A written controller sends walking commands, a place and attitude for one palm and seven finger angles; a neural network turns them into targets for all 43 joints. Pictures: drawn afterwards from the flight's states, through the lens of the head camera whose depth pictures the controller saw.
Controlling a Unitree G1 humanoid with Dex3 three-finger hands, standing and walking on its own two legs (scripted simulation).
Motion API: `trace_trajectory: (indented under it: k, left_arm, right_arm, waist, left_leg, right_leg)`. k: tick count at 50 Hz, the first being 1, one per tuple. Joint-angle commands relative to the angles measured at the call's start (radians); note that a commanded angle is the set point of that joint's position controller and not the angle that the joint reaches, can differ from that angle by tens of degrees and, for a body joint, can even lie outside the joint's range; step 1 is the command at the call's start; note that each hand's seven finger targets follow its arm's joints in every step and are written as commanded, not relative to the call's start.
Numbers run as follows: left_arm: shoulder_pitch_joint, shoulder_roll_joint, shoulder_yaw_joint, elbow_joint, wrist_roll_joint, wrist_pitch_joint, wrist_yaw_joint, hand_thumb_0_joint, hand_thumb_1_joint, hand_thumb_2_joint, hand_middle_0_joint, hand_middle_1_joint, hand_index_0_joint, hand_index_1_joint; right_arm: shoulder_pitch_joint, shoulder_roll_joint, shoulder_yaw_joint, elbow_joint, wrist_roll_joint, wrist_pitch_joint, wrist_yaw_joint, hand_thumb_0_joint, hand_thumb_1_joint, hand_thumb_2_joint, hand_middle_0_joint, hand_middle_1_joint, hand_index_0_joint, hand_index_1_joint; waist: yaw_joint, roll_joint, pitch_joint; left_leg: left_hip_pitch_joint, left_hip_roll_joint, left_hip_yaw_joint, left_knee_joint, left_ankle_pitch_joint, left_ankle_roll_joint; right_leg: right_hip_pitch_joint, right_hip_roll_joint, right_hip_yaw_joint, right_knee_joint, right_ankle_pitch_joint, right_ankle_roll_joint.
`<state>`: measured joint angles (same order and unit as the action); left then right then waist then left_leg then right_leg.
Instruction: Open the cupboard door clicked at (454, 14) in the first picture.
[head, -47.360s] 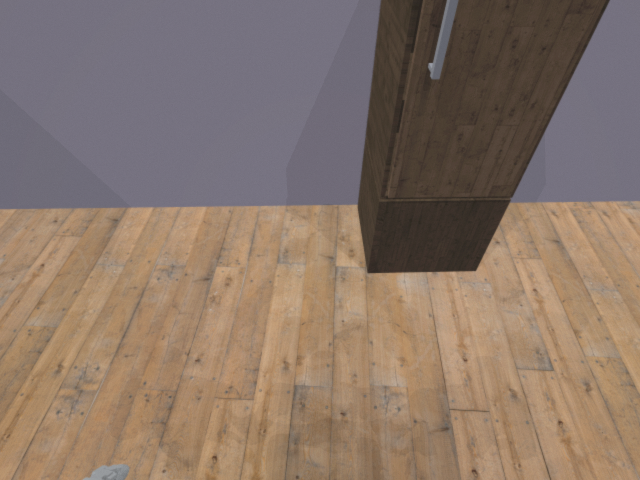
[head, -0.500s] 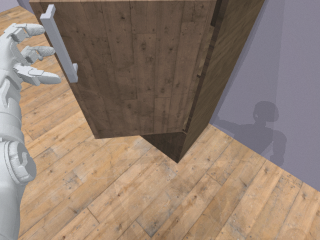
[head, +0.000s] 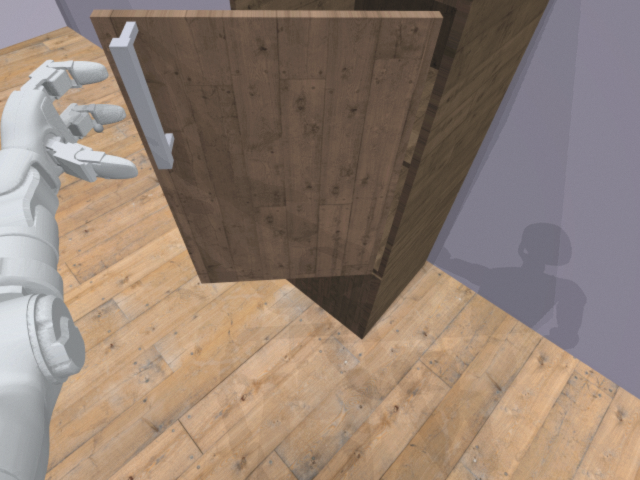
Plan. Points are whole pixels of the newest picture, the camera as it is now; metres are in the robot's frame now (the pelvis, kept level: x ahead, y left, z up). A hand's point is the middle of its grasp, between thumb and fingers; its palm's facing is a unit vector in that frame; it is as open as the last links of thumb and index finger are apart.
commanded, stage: move the hooked fingers beside the handle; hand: left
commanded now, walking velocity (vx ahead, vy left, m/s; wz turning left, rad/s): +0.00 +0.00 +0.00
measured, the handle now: (149, 102) +0.54 +0.20 +0.17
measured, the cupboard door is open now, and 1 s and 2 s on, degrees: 45 45 47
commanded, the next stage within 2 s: slide the fingers in behind the handle in 0.08 s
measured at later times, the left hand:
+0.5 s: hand (126, 124) +0.49 +0.21 +0.18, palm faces +0.02 -1.00 +0.02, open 14.0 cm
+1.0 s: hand (159, 122) +0.49 +0.17 +0.18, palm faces +0.02 -1.00 +0.01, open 14.0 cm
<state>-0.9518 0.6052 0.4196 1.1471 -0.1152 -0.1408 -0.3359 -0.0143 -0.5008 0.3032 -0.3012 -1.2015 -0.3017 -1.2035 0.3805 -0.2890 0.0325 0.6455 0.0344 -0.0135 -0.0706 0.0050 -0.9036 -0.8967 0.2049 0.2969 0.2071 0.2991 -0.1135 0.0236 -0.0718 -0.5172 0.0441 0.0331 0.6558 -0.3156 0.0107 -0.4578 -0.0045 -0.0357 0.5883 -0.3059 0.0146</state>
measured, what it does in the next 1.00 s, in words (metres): stands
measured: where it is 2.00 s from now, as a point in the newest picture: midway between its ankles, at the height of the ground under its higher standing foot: outside the picture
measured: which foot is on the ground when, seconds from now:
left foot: down 0.00-1.00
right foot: down 0.00-1.00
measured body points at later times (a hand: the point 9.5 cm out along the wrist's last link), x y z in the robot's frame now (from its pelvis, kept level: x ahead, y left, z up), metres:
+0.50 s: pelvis -0.01 +0.00 +0.00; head +0.05 +0.01 +0.44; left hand +0.48 +0.27 +0.18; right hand -0.01 -0.27 -0.11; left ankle +0.00 +0.11 -0.72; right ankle -0.01 -0.13 -0.72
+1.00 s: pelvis -0.01 +0.00 +0.00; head +0.05 +0.00 +0.44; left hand +0.48 +0.23 +0.18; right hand +0.03 -0.27 -0.12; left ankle +0.00 +0.11 -0.72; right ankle -0.01 -0.13 -0.72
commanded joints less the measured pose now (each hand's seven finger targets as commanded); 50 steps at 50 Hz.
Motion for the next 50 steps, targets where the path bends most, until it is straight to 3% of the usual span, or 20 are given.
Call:
trace_trajectory:
  k: [1, 4, 6, 7, 10, 12, 15, 21, 24, 27, 28, 30, 32, 37, 38, 39, 43, 45, 47, 50]
  left_arm:
    - [-0.513, 0.266, -0.004, -0.196, -0.021, -0.072, -0.013, 0.000, -0.500, 0.300, -0.300, -1.200, -0.300, -1.200]
    - [-0.502, 0.328, 0.034, -0.152, -0.021, -0.064, -0.018, 0.000, -0.500, 0.300, -0.300, -1.200, -0.300, -1.200]
    - [-0.547, 0.284, -0.005, -0.170, -0.021, -0.066, -0.022, 0.000, -0.500, 0.300, -0.300, -1.200, -0.300, -1.200]
    - [-0.544, 0.273, -0.011, -0.173, -0.028, -0.074, -0.021, 0.000, -0.500, 0.300, -0.300, -1.200, -0.300, -1.200]
    - [-0.563, 0.310, 0.011, -0.150, -0.024, -0.079, -0.018, 0.000, -0.500, 0.300, -0.300, -1.200, -0.300, -1.200]
    - [-0.582, 0.252, -0.021, -0.182, -0.037, -0.092, -0.019, 0.000, -0.500, 0.300, -0.300, -1.200, -0.300, -1.200]
    - [-0.570, 0.245, -0.013, -0.203, -0.034, -0.097, -0.010, 0.000, -0.500, 0.300, -0.300, -1.200, -0.300, -1.200]
    - [-0.542, 0.249, 0.000, -0.157, -0.021, -0.063, 0.031, 0.000, -0.500, 0.300, -0.300, -1.200, -0.300, -1.200]
    - [-0.522, 0.281, 0.038, -0.228, -0.002, -0.079, 0.061, 0.000, -0.500, 0.300, -0.300, -1.200, -0.300, -1.200]
    - [-0.521, 0.225, 0.008, -0.276, -0.012, -0.102, 0.074, 0.000, -0.500, 0.300, -0.300, -1.200, -0.300, -1.200]
    - [-0.473, 0.238, 0.030, -0.244, -0.010, -0.097, 0.075, 0.000, -0.500, 0.300, -0.300, -1.200, -0.300, -1.200]
    - [-0.495, 0.224, 0.018, -0.261, -0.014, -0.089, 0.072, 0.000, -0.500, 0.300, -0.300, -1.200, -0.300, -1.200]
    - [-0.479, 0.180, -0.007, -0.270, -0.023, -0.078, 0.069, 0.000, -0.500, 0.300, -0.300, -1.200, -0.300, -1.200]
    - [-0.530, 0.110, -0.065, -0.228, -0.022, -0.049, 0.088, 0.000, -0.500, 0.300, -0.300, -1.200, -0.300, -1.200]
    - [-0.552, 0.150, -0.035, -0.226, -0.017, -0.051, 0.097, 0.000, -0.500, 0.300, -0.300, -1.200, -0.300, -1.200]
    - [-0.581, 0.159, -0.035, -0.241, -0.011, -0.057, 0.103, 0.000, -0.500, 0.300, -0.300, -1.200, -0.300, -1.200]
    - [-0.591, 0.094, -0.072, -0.280, -0.008, -0.092, 0.123, 0.000, -0.500, 0.300, -0.300, -1.200, -0.300, -1.200]
    - [-0.596, 0.092, -0.063, -0.272, -0.007, -0.098, 0.134, 0.000, -0.500, 0.300, -0.300, -1.200, -0.300, -1.200]
    - [-0.565, 0.068, -0.076, -0.227, -0.014, -0.088, 0.138, 0.000, -0.500, 0.300, -0.300, -1.200, -0.300, -1.200]
    - [-0.572, 0.111, -0.054, -0.187, 0.005, -0.060, 0.150, 0.000, -0.500, 0.300, -0.300, -1.200, -0.300, -1.200]
  right_arm:
    - [0.109, -0.168, -0.058, -0.063, 0.008, -0.029, -0.019, 0.000, -0.900, -0.900, 0.200, 0.300, 0.200, 0.300]
    - [0.118, -0.179, -0.056, -0.061, 0.008, -0.027, -0.024, 0.000, -0.900, -0.900, 0.200, 0.300, 0.200, 0.300]
    - [0.118, -0.175, -0.056, -0.059, 0.006, -0.032, -0.024, 0.000, -0.900, -0.900, 0.200, 0.300, 0.200, 0.300]
    - [0.124, -0.174, -0.058, -0.060, 0.006, -0.034, -0.026, 0.000, -0.900, -0.900, 0.200, 0.300, 0.200, 0.300]
    - [0.130, -0.181, -0.054, -0.050, 0.003, -0.035, -0.026, 0.000, -0.900, -0.900, 0.200, 0.300, 0.200, 0.300]
    - [0.135, -0.175, -0.059, -0.050, 0.002, -0.042, -0.024, 0.000, -0.900, -0.900, 0.200, 0.300, 0.200, 0.300]
    - [0.140, -0.176, -0.063, -0.044, -0.004, -0.044, -0.017, 0.000, -0.900, -0.900, 0.200, 0.300, 0.200, 0.300]
    - [0.146, -0.176, -0.061, -0.044, -0.004, -0.044, -0.010, 0.000, -0.900, -0.900, 0.200, 0.300, 0.200, 0.300]
    - [0.145, -0.170, -0.064, -0.061, -0.008, -0.047, -0.004, 0.000, -0.900, -0.900, 0.200, 0.300, 0.200, 0.300]
    - [0.146, -0.160, -0.066, -0.065, -0.010, -0.051, 0.002, 0.000, -0.900, -0.900, 0.200, 0.300, 0.200, 0.300]
    - [0.143, -0.163, -0.068, -0.063, -0.009, -0.049, 0.004, 0.000, -0.900, -0.900, 0.200, 0.300, 0.200, 0.300]
    - [0.142, -0.165, -0.071, -0.063, -0.006, -0.048, 0.004, 0.000, -0.900, -0.900, 0.200, 0.300, 0.200, 0.300]
    - [0.136, -0.160, -0.070, -0.069, -0.004, -0.050, 0.004, 0.000, -0.900, -0.900, 0.200, 0.300, 0.200, 0.300]
    - [0.129, -0.156, -0.065, -0.056, -0.002, -0.054, 0.000, 0.000, -0.900, -0.900, 0.200, 0.300, 0.200, 0.300]
    - [0.135, -0.161, -0.067, -0.047, -0.005, -0.056, 0.000, 0.000, -0.900, -0.900, 0.200, 0.300, 0.200, 0.300]
    - [0.133, -0.160, -0.066, -0.047, -0.005, -0.058, 0.000, 0.000, -0.900, -0.900, 0.200, 0.300, 0.200, 0.300]
    - [0.128, -0.147, -0.067, -0.041, -0.010, -0.071, 0.006, 0.000, -0.900, -0.900, 0.200, 0.300, 0.200, 0.300]
    - [0.132, -0.150, -0.069, -0.034, -0.013, -0.075, 0.011, 0.000, -0.900, -0.900, 0.200, 0.300, 0.200, 0.300]
    - [0.133, -0.150, -0.065, -0.036, -0.011, -0.072, 0.011, 0.000, -0.900, -0.900, 0.200, 0.300, 0.200, 0.300]
    - [0.126, -0.153, -0.064, -0.037, -0.009, -0.064, 0.009, 0.000, -0.900, -0.900, 0.200, 0.300, 0.200, 0.300]
  waist:
    - [-0.024, 0.075, -0.327]
    - [-0.018, 0.037, -0.321]
    - [-0.029, 0.081, -0.323]
    - [-0.035, 0.063, -0.329]
    - [-0.034, 0.075, -0.325]
    - [-0.042, 0.086, -0.356]
    - [-0.031, 0.119, -0.405]
    - [-0.022, 0.062, -0.317]
    - [0.002, 0.092, -0.395]
    - [-0.008, 0.079, -0.400]
    - [0.006, 0.057, -0.390]
    - [-0.002, 0.051, -0.386]
    - [-0.001, 0.079, -0.374]
    - [-0.032, 0.051, -0.270]
    - [-0.029, 0.027, -0.294]
    - [-0.029, 0.058, -0.314]
    - [-0.029, 0.100, -0.380]
    - [-0.027, 0.078, -0.395]
    - [-0.029, 0.031, -0.362]
    - [-0.023, 0.020, -0.326]
  left_leg:
    - [0.271, -0.025, -0.041, -0.047, 0.322, 0.024]
    - [0.230, -0.027, -0.043, -0.051, 0.277, 0.027]
    - [0.249, -0.028, -0.048, -0.053, 0.272, 0.023]
    - [0.253, -0.027, -0.046, -0.046, 0.283, 0.027]
    - [0.240, -0.025, -0.056, -0.052, 0.246, 0.022]
    - [0.275, -0.025, -0.056, -0.043, 0.277, 0.024]
    - [0.323, -0.019, -0.066, -0.040, 0.309, 0.015]
    - [0.236, -0.019, -0.061, -0.060, 0.260, 0.018]
    - [0.276, -0.020, -0.058, -0.047, 0.331, 0.015]
    - [0.296, -0.017, -0.055, -0.040, 0.365, 0.016]
    - [0.286, -0.016, -0.056, -0.043, 0.356, 0.015]
    - [0.284, -0.015, -0.051, -0.049, 0.348, 0.015]
    - [0.294, -0.018, -0.044, -0.045, 0.357, 0.017]
    - [0.259, -0.017, -0.050, -0.060, 0.268, 0.020]
    - [0.256, -0.017, -0.057, -0.062, 0.260, 0.019]
    - [0.268, -0.018, -0.058, -0.060, 0.266, 0.017]
    - [0.333, -0.018, -0.064, -0.038, 0.329, 0.011]
    - [0.337, -0.018, -0.067, -0.037, 0.332, 0.009]
    - [0.296, -0.022, -0.062, -0.041, 0.319, 0.015]
    - [0.233, -0.027, -0.047, -0.050, 0.278, 0.018]
  right_leg:
    - [0.052, 0.031, 0.003, -0.049, 0.352, -0.025]
    - [0.067, 0.029, 0.007, -0.052, 0.328, -0.023]
    - [0.041, 0.028, 0.004, -0.055, 0.307, -0.025]
    - [0.044, 0.028, 0.002, -0.054, 0.309, -0.025]
    - [0.026, 0.030, 0.005, -0.057, 0.271, -0.024]
    - [0.026, 0.032, 0.000, -0.052, 0.288, -0.026]
    - [0.005, 0.036, -0.004, -0.046, 0.285, -0.027]
    - [0.014, 0.036, -0.011, -0.050, 0.255, -0.026]
    - [0.047, 0.037, -0.009, -0.033, 0.307, -0.030]
    - [0.055, 0.041, -0.013, -0.030, 0.328, -0.029]
    - [0.058, 0.044, -0.011, -0.031, 0.327, -0.030]
    - [0.064, 0.044, -0.009, -0.032, 0.334, -0.028]
    - [0.062, 0.042, -0.011, -0.036, 0.336, -0.031]
    - [0.005, 0.038, -0.013, -0.056, 0.262, -0.028]
    - [0.013, 0.038, -0.011, -0.053, 0.259, -0.026]
    - [0.012, 0.037, -0.007, -0.049, 0.261, -0.028]
    - [0.002, 0.037, -0.007, -0.032, 0.292, -0.030]
    - [0.005, 0.038, -0.009, -0.031, 0.296, -0.029]
    - [0.024, 0.038, -0.014, -0.031, 0.301, -0.029]
    - [0.045, 0.032, -0.005, -0.034, 0.308, -0.026]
